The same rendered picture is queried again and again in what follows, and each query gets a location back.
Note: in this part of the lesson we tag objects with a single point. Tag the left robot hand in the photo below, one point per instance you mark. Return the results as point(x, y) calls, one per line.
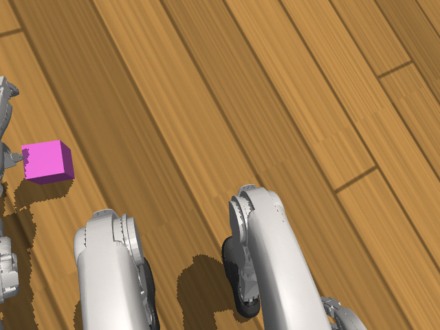
point(7, 90)

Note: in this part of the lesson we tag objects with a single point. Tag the right robot hand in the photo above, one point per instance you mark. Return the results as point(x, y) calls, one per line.
point(345, 318)

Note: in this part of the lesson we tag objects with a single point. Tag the right robot foot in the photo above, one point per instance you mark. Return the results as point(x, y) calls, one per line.
point(246, 309)

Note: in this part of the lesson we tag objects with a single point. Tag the left robot foot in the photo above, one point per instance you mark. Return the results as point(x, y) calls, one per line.
point(151, 295)

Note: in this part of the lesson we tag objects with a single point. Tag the cube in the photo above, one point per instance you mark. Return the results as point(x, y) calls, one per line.
point(47, 162)

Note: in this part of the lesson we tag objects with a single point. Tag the left robot arm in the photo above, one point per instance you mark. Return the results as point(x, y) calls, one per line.
point(9, 276)

